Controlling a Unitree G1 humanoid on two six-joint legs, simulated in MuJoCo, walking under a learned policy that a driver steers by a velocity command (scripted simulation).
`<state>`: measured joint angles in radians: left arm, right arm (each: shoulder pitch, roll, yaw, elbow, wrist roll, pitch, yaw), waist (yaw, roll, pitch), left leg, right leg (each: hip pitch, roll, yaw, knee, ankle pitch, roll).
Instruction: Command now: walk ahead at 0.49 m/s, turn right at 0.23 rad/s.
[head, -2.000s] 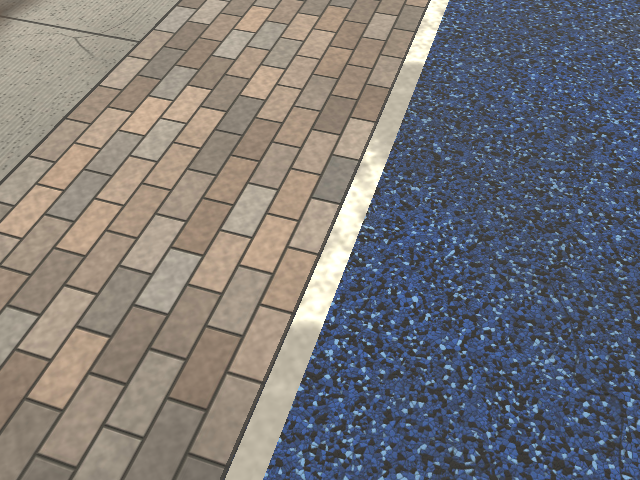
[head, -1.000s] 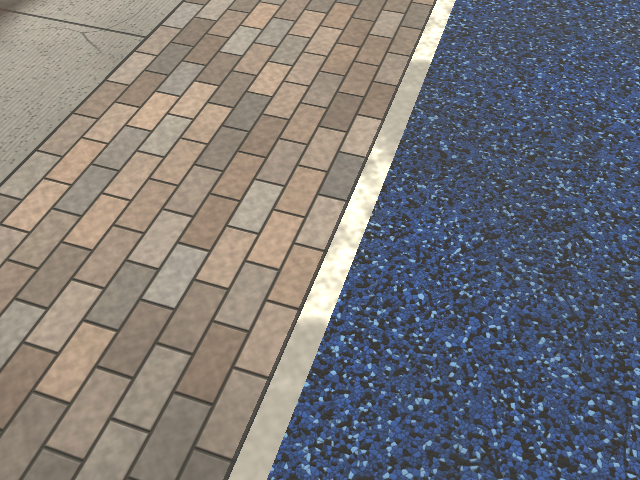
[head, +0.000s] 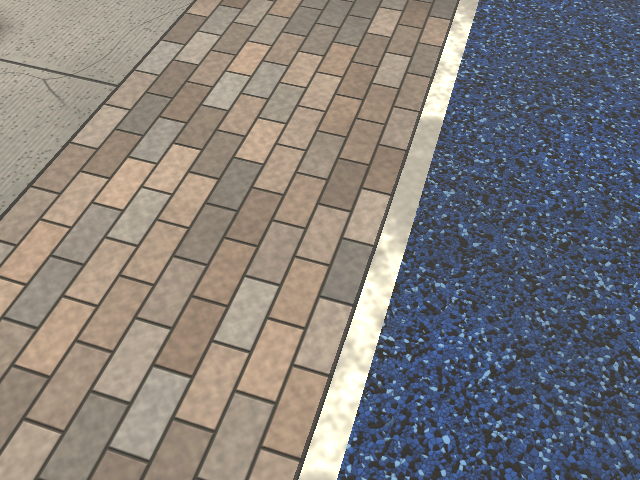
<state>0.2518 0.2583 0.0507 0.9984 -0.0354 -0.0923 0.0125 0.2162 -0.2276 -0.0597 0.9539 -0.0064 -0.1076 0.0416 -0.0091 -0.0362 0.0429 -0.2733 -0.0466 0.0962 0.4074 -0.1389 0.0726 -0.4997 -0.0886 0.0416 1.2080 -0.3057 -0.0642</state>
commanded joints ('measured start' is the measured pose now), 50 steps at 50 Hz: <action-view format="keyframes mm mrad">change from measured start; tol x64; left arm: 1 103 33 18 -16 -1 30 9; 50 19 145 29 -230 8 -8 -7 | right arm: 1 -10 -94 -16 -29 -8 -27 -10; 50 66 -164 -25 -166 10 -11 -11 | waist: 1 43 108 -23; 50 -61 77 -124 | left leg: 1 14 280 -214 -303 23 145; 19 381 317 129 176 949 25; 23 -547 47 -206 1058 -386 -56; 50 334 352 -568 -139 -152 156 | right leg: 1 -69 -70 64 -39 82 -1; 16 -247 24 -102 -592 245 -23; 22 931 -272 813 -870 58 -406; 45 463 -45 131 -603 699 -77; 50 -243 37 69 63 -77 5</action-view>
